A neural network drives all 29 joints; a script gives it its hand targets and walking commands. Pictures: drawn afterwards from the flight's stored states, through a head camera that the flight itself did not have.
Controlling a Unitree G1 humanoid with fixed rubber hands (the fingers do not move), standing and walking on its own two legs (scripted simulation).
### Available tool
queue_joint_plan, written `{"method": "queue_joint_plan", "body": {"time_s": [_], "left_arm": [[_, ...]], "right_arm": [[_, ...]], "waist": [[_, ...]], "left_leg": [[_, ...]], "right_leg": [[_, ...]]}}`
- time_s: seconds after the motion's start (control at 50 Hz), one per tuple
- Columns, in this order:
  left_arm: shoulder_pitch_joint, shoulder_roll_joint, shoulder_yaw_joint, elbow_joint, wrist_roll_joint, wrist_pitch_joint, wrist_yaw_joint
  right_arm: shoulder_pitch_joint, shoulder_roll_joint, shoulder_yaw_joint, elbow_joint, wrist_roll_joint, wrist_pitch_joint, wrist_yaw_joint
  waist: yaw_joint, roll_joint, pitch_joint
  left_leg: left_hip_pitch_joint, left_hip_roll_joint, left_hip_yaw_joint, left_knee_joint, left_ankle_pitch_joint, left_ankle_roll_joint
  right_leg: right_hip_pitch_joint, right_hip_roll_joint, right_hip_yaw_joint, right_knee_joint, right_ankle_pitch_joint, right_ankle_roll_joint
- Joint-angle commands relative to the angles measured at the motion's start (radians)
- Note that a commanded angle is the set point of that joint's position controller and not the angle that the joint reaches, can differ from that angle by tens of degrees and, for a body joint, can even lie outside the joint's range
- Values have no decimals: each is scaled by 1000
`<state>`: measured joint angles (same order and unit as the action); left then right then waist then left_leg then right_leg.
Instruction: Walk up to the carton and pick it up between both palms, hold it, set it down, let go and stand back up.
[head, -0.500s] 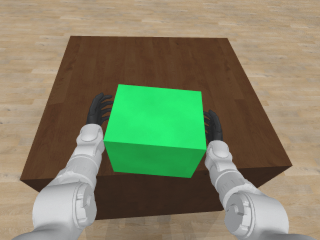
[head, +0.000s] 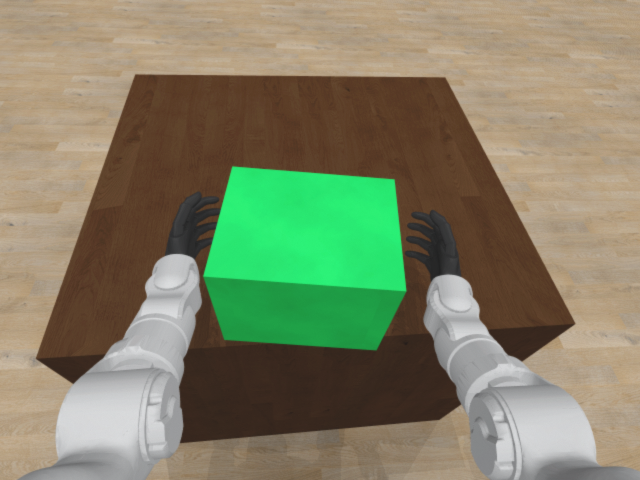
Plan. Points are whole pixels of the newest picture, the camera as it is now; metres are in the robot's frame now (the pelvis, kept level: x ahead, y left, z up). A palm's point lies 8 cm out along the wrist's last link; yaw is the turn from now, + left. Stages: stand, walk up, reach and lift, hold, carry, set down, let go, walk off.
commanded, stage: set down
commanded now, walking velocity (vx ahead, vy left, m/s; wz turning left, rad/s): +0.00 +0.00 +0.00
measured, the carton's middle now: (307, 261) +0.42 +0.01 +0.00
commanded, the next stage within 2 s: none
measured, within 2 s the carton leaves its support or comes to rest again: neither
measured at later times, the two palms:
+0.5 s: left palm (153, 309) +0.34 +0.21 +0.02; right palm (452, 313) +0.32 -0.16 +0.03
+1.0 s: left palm (137, 360) +0.29 +0.22 +0.00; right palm (476, 349) +0.28 -0.18 +0.03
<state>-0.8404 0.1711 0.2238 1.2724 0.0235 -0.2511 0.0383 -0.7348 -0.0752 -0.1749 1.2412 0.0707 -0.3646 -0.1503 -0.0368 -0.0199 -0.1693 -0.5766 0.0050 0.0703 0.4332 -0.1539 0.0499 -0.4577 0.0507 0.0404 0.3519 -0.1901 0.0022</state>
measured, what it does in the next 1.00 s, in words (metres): stands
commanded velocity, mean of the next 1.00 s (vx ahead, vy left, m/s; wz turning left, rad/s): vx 0.00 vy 0.00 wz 0.00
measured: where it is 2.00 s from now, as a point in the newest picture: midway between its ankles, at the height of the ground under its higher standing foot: outside the picture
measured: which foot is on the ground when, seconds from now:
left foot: down 0.00-1.00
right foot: down 0.00-1.00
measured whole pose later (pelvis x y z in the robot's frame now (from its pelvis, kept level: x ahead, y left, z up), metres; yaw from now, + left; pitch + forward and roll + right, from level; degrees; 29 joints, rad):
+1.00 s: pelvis -0.03 +0.00 +0.00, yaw +0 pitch +9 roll -2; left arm -0.27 0.21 0.08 0.72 -0.15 -0.14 0.00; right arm -0.22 -0.09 -0.01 0.57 0.22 -0.12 -0.13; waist -0.04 -0.02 -0.14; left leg -0.47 0.01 0.07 0.43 -0.13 0.05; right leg -0.36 0.05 0.04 0.37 -0.17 0.00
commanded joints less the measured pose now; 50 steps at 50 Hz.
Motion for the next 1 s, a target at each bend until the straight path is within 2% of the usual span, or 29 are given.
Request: {"method": "queue_joint_plan", "body": {"time_s": [0.0,0.08,0.1,0.14,0.16,0.2,0.22,0.26,0.28,0.34,0.36,0.4,0.44,0.46,0.5,0.56,0.58,0.6,0.62,0.66,0.74,0.8,0.82,0.84,0.86,0.88,0.94,0.96,0.98], "left_arm": [[-301,139,-133,-275,-30,-75,-20],[-300,184,-114,-319,-33,-106,-23],[-226,155,-138,-351,-38,-103,-22],[-352,178,-159,-367,-75,-112,-24],[-208,163,-174,-420,-77,-124,-26],[-276,172,-182,-415,-79,-124,-22],[-173,158,-188,-470,-78,-123,-23],[-321,182,-211,-431,-94,-113,-8],[-296,209,-203,-432,-116,-112,-8],[-147,204,-221,-477,-116,-114,-11],[-284,210,-245,-450,-141,-109,-11],[-146,212,-229,-442,-140,-94,-20],[-40,194,-219,-496,-120,-74,-23],[-338,238,-242,-393,-170,-86,-22],[-75,202,-248,-506,-164,-63,-21],[-218,220,-298,-512,-221,-61,-12],[-21,210,-293,-620,-206,-51,-14],[-49,193,-308,-635,-215,-45,-14],[-151,234,-281,-516,-212,-30,-22],[-48,230,-287,-578,-236,-21,-20],[145,201,-252,-723,-186,14,-26],[206,213,-234,-793,-196,36,-43],[41,217,-247,-739,-229,29,-45],[301,228,-231,-847,-206,46,-52],[278,222,-225,-914,-209,50,-50],[247,246,-199,-848,-211,56,-63],[370,220,-230,-1006,-223,64,-60],[265,244,-237,-954,-247,61,-61],[533,223,-201,-1035,-211,80,-67]], "right_arm": [[-286,-206,7,-209,25,-81,-8],[-263,-212,27,-254,59,-58,-2],[-207,-215,39,-263,67,-64,1],[-317,-204,33,-256,75,-36,5],[-174,-216,65,-319,97,-47,14],[-252,-241,38,-335,79,-35,13],[-146,-240,69,-360,111,-28,24],[-298,-267,18,-288,104,7,35],[-267,-249,30,-370,92,19,31],[-120,-237,61,-392,114,29,32],[-257,-239,46,-371,103,42,30],[-118,-235,111,-412,146,67,40],[-20,-246,102,-420,157,64,37],[-309,-240,81,-419,132,98,31],[-82,-242,106,-462,158,90,36],[-199,-233,80,-474,152,126,35],[-15,-228,80,-529,157,106,32],[-68,-231,84,-549,154,115,31],[-138,-234,84,-524,146,146,34],[-53,-199,107,-592,160,161,34],[144,-193,108,-640,167,148,28],[189,-189,116,-719,178,169,24],[24,-190,104,-737,165,183,30],[290,-169,129,-793,163,164,14],[263,-178,128,-854,176,163,11],[208,-176,150,-899,172,178,13],[341,-162,173,-950,203,194,20],[246,-167,139,-961,177,210,19],[512,-159,189,-999,201,203,16]], "waist": [[-62,161,-687],[-23,151,-678],[-35,157,-663],[-49,164,-659],[-57,143,-688],[-38,163,-699],[-26,161,-682],[-48,196,-640],[-37,149,-646],[-27,159,-624],[-46,182,-621],[-20,110,-561],[5,142,-555],[-5,144,-524],[-5,112,-506],[-18,157,-524],[-24,158,-532],[-25,133,-511],[2,133,-455],[8,100,-471],[18,174,-465],[18,131,-410],[27,123,-443],[25,116,-399],[28,120,-425],[64,83,-409],[51,116,-360],[49,105,-340],[73,106,-291]], "left_leg": [[817,75,-145,231,833,-151],[750,59,-111,196,695,-151],[767,58,-116,197,738,-152],[721,60,-113,187,660,-151],[724,54,-112,176,658,-156],[711,67,-120,161,581,-160],[752,71,-128,142,580,-172],[698,71,-124,133,470,-175],[652,62,-117,113,365,-159],[699,65,-119,93,347,-157],[648,64,-121,96,292,-161],[675,67,-126,67,245,-143],[747,78,-136,49,235,-148],[590,62,-120,39,72,-135],[685,78,-138,16,106,-134],[650,77,-141,5,-7,-138],[716,83,-147,-5,56,-145],[725,86,-164,7,47,-140],[653,72,-152,-6,-44,-131],[679,73,-151,-27,-78,-119],[769,70,-147,-1,137,-143],[772,57,-128,-10,167,-135],[706,55,-125,4,114,-124],[778,51,-126,-2,183,-120],[786,51,-124,12,244,-130],[747,39,-119,8,198,-111],[785,47,-124,13,253,-123],[732,39,-112,12,171,-119],[808,37,-115,-3,268,-121]], "right_leg": [[-255,6,-94,5,412,22],[-107,1,-81,14,407,28],[-107,3,-82,12,477,30],[-151,5,-85,-1,350,17],[-20,14,-89,5,435,11],[-80,16,-84,9,326,3],[-22,23,-92,-2,328,-5],[-97,24,-92,-1,203,-13],[-24,8,-88,-6,187,-11],[-6,13,-86,-1,222,-6],[-45,13,-88,5,152,-10],[18,8,-80,-6,153,0],[19,6,-79,-21,171,-4],[-52,-7,-72,-14,-20,-3],[28,3,-87,-15,81,-7],[-54,-6,-92,-10,-37,-14],[8,-2,-95,-16,51,-14],[-4,-2,-93,-18,37,-12],[-43,-11,-78,-26,-73,-8],[9,-21,-74,-36,-67,-3],[19,-5,-78,-35,71,-9],[67,-4,-70,-48,71,-5],[22,-7,-62,-32,-7,-13],[84,-9,-65,-47,86,-6],[107,1,-67,-25,132,-5],[97,-7,-47,-39,65,4],[113,-1,-51,-26,104,-11],[90,-8,-44,-36,16,-9],[157,0,-44,-47,124,-12]]}}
